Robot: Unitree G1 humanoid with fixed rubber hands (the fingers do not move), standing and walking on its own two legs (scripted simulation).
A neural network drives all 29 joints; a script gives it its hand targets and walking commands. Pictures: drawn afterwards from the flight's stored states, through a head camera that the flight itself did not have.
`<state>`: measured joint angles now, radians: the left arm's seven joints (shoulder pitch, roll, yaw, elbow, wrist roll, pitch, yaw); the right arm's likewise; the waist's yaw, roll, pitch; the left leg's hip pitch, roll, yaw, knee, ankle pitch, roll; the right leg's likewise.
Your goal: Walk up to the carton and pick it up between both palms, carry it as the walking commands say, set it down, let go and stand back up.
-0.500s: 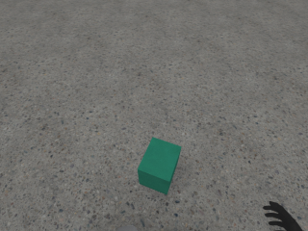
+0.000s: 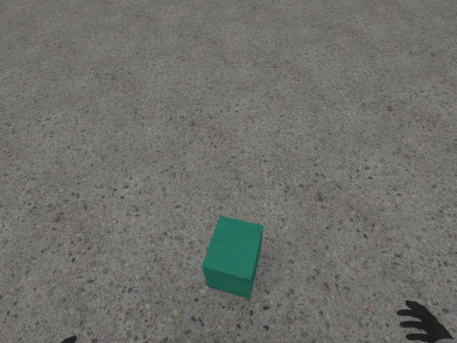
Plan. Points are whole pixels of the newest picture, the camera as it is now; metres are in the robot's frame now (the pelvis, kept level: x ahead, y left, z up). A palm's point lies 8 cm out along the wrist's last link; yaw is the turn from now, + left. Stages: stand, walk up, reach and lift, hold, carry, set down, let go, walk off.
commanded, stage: walk up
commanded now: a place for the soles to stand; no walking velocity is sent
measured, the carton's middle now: (234, 257) +0.55 +0.02 -0.66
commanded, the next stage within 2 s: none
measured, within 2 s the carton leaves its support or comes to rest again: neither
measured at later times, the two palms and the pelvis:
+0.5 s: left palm (11, 316) +0.20 +0.45 -0.09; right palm out of the picture +0.09 -0.22 -0.12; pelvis +0.08 +0.11 -0.02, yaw -10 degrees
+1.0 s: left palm (56, 254) +0.33 +0.42 -0.10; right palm (368, 334) +0.15 -0.21 -0.08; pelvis +0.12 +0.14 -0.01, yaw -17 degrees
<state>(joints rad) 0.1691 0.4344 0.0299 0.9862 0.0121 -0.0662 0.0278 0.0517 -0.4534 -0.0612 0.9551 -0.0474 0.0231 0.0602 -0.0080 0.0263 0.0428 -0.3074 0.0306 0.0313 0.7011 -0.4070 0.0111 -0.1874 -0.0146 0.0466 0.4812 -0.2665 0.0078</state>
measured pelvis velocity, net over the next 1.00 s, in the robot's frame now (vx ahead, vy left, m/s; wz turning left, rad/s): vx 0.12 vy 0.14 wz -0.30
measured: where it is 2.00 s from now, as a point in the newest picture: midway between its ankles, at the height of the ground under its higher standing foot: outside the picture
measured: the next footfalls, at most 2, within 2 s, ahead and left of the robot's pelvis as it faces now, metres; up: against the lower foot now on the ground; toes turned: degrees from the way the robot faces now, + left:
left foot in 0.22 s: +0.20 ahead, +0.28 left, +0.00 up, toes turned -23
right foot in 0.48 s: +0.13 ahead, +0.03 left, +0.00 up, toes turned -16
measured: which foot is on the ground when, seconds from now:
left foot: up 0.00-0.20, down 0.22-1.00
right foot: down 0.00-0.22, up 0.24-0.46, down 0.48-1.00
